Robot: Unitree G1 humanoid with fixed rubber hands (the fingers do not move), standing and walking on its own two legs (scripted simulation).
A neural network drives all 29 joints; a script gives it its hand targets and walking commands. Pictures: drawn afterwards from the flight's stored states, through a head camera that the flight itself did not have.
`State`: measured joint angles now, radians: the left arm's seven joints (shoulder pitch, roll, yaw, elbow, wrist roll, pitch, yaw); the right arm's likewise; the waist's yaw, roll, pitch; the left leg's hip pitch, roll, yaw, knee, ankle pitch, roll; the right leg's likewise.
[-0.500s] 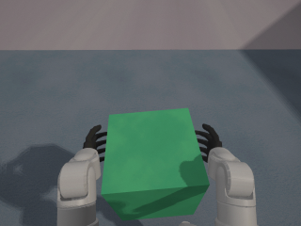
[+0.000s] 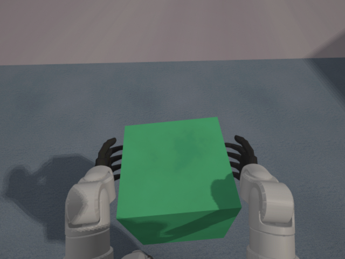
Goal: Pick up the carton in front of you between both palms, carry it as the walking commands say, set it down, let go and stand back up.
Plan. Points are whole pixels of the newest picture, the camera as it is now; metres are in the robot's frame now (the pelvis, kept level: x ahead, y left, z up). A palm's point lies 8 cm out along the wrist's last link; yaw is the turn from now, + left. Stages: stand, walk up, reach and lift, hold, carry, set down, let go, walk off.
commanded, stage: carry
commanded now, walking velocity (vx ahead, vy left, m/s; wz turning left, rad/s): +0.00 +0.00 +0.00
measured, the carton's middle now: (177, 185) +0.28 +0.00 +0.00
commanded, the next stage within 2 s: none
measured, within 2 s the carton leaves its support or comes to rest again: neither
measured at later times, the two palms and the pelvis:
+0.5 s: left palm (120, 114) +0.45 +0.15 +0.08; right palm (231, 114) +0.44 -0.15 +0.08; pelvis +0.17 +0.01 -0.01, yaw -2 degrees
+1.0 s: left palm (123, 120) +0.43 +0.14 +0.08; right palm (237, 121) +0.42 -0.16 +0.08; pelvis +0.16 +0.00 -0.02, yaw -2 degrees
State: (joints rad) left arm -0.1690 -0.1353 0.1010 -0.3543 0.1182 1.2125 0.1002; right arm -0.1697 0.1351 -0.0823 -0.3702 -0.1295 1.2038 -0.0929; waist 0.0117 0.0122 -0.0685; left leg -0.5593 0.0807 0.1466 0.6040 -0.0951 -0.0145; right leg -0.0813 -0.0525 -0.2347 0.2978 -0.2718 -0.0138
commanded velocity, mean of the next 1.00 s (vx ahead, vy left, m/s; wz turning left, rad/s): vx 0.00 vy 0.00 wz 0.00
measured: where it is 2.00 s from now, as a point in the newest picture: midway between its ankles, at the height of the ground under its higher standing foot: outside the picture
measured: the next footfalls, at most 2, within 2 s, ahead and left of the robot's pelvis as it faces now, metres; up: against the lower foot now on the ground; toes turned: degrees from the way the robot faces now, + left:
left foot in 0.06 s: +0.22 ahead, +0.11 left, +0.00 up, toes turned -11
right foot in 0.26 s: +0.12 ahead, -0.11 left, +0.00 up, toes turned -6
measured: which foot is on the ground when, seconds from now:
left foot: up 0.00-0.04, down 0.06-1.00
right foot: down 0.00-0.10, up 0.12-0.24, down 0.26-1.00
